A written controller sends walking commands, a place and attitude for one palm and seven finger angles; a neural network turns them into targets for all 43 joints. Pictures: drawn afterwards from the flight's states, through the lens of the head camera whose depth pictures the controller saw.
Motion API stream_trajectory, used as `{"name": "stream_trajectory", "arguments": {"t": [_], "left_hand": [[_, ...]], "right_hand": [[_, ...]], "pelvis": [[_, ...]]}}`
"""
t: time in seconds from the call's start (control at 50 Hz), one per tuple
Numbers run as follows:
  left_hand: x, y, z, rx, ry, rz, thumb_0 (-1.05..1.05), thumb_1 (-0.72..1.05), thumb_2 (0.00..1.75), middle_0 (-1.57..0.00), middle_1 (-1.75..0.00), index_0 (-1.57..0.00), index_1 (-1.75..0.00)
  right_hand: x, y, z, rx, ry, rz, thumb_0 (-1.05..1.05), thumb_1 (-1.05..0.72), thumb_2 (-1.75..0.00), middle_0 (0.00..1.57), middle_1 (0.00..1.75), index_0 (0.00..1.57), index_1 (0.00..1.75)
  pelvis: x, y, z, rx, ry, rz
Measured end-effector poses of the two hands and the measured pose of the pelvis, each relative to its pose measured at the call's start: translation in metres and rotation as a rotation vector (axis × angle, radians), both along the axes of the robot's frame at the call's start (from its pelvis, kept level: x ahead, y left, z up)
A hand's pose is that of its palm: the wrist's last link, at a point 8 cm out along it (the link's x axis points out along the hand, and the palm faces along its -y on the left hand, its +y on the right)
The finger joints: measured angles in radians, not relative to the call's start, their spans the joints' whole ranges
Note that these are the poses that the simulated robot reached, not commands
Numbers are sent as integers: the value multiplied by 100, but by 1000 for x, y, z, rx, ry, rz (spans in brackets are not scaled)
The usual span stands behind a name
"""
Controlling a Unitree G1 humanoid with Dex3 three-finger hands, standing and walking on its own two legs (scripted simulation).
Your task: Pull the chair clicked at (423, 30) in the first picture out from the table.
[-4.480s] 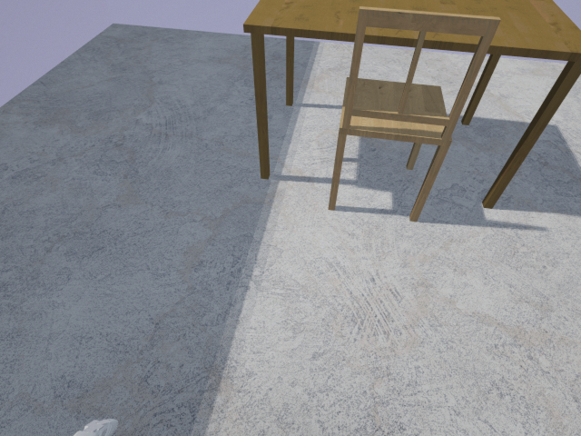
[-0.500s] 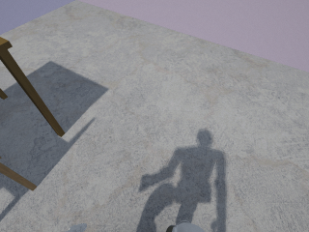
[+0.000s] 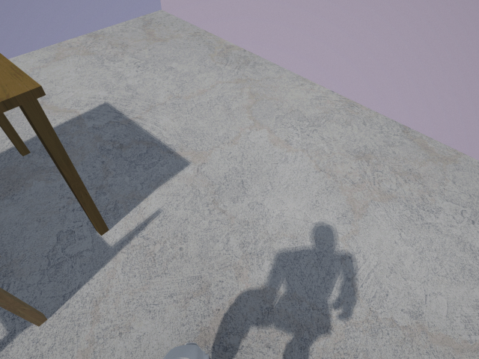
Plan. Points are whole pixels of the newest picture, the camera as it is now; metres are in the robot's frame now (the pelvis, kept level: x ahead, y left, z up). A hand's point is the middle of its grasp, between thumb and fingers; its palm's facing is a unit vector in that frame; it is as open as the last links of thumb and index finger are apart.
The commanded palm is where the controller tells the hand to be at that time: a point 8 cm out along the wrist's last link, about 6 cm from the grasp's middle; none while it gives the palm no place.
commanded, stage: turn to face it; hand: left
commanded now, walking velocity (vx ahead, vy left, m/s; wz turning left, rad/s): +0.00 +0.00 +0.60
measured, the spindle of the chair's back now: out of the picture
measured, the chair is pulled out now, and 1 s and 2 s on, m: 0.00 0.00 0.00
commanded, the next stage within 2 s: take the last steps up to it in 1.42 s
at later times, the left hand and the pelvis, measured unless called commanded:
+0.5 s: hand out of the picture +0.12 +0.18 -0.13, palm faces +0.27 -0.92 -0.28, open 7.3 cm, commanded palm none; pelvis +0.04 -0.05 +0.01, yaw +16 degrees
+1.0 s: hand out of the picture -0.08 +0.18 -0.16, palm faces +0.60 -0.76 -0.26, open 7.4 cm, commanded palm none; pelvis +0.03 -0.02 +0.01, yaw +35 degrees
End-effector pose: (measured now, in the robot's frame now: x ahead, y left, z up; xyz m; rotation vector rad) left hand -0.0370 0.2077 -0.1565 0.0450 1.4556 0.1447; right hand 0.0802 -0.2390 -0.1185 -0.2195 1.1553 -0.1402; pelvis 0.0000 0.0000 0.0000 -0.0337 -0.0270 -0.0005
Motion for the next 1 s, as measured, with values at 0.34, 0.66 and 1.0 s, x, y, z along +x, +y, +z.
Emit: {"name": "stream_trajectory", "arguments": {"t": [0.34, 0.66, 1.0], "left_hand": [[128, 46, 47, 166, -296, 83, 0, 91, 90, -20, -30, -20, -29], [77, -16, 64, 218, -272, 250, 0, 91, 90, -21, -30, -20, -30], [-73, 4, 26, 174, -33, 575, 1, 91, 90, -20, -30, -20, -30]], "right_hand": [[53, -4, 9, 17, 46, 91, 0, -92, -90, 21, 30, 20, 30], [108, -52, 0, 16, 111, 279, 1, -91, -90, 20, 30, 20, 30], [197, 76, 26, -26, -79, 646, 0, -91, -90, 20, 30, 20, 30]], "pelvis": [[33, -12, 18, 3, 44, 169], [46, -61, 21, 59, 33, 397], [28, -24, 12, 11, 36, 607]]}}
